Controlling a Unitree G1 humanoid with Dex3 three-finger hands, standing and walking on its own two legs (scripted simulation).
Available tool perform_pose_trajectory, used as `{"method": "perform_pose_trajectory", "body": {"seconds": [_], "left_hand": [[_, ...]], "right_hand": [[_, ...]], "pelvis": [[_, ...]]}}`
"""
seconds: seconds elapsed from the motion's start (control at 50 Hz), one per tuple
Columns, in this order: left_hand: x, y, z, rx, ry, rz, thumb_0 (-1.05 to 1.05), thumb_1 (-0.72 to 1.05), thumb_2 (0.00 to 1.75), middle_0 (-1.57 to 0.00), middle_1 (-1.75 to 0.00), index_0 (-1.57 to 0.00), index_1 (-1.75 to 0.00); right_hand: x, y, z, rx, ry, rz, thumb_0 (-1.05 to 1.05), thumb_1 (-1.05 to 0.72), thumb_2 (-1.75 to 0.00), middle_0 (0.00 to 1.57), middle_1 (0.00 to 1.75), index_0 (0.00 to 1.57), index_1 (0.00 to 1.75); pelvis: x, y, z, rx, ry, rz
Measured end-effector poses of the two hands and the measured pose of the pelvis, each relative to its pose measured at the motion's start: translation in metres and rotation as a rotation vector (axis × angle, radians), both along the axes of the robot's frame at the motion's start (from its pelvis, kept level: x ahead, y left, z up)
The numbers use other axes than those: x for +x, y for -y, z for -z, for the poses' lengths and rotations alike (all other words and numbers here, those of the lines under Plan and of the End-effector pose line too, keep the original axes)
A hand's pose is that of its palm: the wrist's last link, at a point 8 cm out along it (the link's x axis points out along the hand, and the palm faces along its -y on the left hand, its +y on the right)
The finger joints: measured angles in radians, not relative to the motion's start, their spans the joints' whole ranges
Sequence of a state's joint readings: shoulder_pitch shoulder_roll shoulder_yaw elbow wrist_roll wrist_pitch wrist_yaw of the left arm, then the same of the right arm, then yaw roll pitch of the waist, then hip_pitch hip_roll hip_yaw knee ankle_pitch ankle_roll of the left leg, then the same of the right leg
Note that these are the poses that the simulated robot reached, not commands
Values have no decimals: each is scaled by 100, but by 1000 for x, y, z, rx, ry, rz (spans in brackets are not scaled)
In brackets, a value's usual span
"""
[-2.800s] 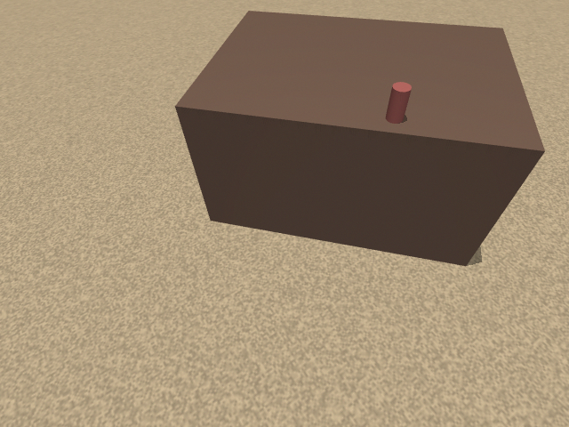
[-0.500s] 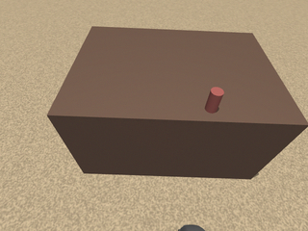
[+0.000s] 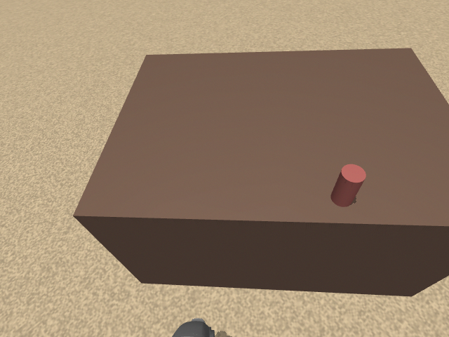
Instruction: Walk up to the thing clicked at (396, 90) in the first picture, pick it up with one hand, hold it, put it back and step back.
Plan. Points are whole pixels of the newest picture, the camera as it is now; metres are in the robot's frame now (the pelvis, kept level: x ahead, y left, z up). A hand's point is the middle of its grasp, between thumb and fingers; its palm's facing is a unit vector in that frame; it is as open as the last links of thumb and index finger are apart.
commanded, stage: walk up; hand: right
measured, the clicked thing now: (347, 186) +0.48 -0.24 -0.11
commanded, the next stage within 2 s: stand in 1.30 s
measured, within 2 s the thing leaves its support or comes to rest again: neither
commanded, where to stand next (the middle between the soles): +0.10 +0.00 m, yaw +1 degrees
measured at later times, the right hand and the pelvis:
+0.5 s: hand out of the picture +0.16 -0.23 -0.14, palm faces -0.04 +0.94 -0.34, open 7.4 cm; pelvis +0.04 +0.02 +0.01, yaw +0 degrees
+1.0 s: hand out of the picture +0.11 -0.24 -0.14, palm faces -0.02 +0.94 -0.35, open 7.4 cm; pelvis +0.04 +0.02 +0.02, yaw +0 degrees
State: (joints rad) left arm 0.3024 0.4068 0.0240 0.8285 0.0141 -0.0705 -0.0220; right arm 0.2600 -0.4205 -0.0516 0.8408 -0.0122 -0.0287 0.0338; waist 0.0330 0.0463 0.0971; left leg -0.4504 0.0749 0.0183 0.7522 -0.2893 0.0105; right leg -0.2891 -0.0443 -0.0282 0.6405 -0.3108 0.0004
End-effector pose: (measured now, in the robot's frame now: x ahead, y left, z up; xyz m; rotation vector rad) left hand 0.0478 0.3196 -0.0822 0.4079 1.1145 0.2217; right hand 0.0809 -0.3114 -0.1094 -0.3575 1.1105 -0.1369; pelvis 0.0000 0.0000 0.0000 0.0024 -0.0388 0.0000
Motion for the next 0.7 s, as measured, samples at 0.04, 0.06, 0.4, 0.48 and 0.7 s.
{"method": "perform_pose_trajectory", "body": {"seconds": [0.04, 0.06, 0.4, 0.48, 0.7], "left_hand": [[7, -10, 13, -7, -19, -13, 1, 90, 89, -21, -30, -21, -30], [11, -15, 20, -11, -29, -22, 1, 90, 89, -21, -30, -21, -30], [44, -3, 35, -84, -110, -45, 1, 90, 89, -20, -30, -20, -30], [53, -2, 29, -82, -102, -45, 1, 90, 89, -20, -30, -20, -30], [74, 2, 16, -90, -81, -43, 1, 90, 89, -20, -30, -20, -30]], "right_hand": [[13, -6, 2, -23, 14, 3, 1, -91, -90, 20, 30, 20, 30], [18, -10, 3, -35, 17, 7, 1, -91, -90, 20, 30, 20, 30], [66, -37, -3, -2, 10, 24, 1, -91, -90, 20, 30, 20, 30], [68, -36, -5, 6, -1, 34, 1, -91, -90, 20, 30, 20, 30], [51, -31, -9, 6, -59, 69, 1, -91, -90, 20, 30, 20, 30]], "pelvis": [[9, -9, 7, -6, 1, 3], [12, -13, 11, 0, 2, 1], [36, -19, -1, -12, -5, 9], [37, -19, -6, -10, 0, 8], [38, -17, -17, -9, 4, 3]]}}
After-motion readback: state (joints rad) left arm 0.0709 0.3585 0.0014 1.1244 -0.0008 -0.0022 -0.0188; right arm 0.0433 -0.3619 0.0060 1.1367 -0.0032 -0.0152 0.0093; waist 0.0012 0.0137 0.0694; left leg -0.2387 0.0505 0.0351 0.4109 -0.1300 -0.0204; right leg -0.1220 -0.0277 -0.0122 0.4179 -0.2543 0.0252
